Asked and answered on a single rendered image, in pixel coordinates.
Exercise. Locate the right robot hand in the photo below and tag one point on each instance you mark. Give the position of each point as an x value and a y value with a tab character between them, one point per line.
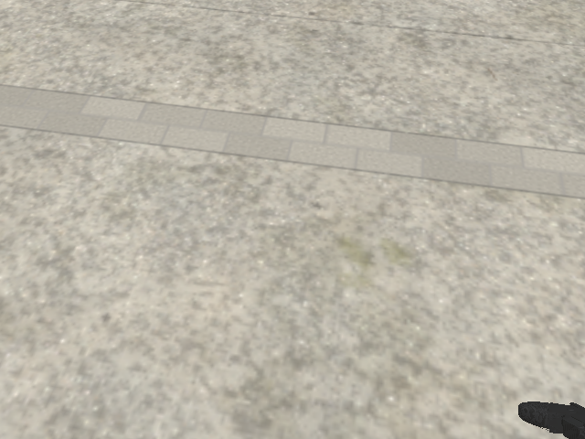
568	420

